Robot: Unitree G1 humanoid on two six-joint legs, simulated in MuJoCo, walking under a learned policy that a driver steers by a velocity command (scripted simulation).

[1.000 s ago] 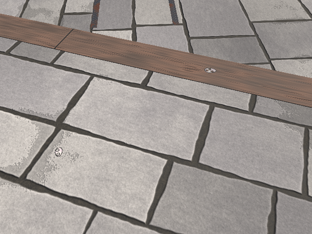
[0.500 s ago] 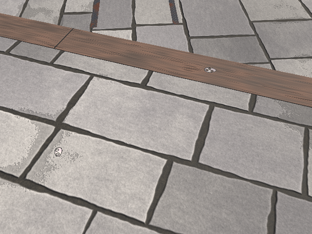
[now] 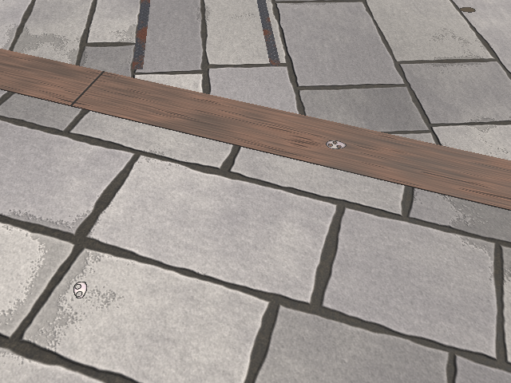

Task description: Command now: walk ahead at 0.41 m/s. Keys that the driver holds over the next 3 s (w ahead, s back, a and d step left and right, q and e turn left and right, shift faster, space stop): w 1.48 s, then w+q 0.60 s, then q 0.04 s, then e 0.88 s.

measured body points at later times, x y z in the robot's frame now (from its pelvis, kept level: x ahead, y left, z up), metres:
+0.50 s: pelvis +0.28 -0.07 -0.01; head +0.30 -0.07 +0.44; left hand +0.36 +0.19 -0.13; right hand +0.32 -0.33 -0.15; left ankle +0.19 +0.09 -0.64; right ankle +0.34 -0.15 -0.74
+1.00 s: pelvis +0.57 +0.00 -0.01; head +0.60 +0.01 +0.44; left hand +0.57 +0.27 -0.16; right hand +0.72 -0.26 -0.12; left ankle +0.65 +0.09 -0.74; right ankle +0.41 -0.14 -0.65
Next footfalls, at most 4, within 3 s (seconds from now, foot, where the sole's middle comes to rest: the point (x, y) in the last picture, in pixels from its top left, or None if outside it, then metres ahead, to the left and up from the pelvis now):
0.34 right None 0.38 -0.15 -0.78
0.90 left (218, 326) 0.69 0.09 -0.78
1.46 right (293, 234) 1.02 -0.15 -0.78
2.06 left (218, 170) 1.31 0.10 -0.78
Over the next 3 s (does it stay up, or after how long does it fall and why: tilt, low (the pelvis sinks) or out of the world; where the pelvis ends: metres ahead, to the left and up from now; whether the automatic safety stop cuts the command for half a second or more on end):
stays up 1.36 0.03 0.01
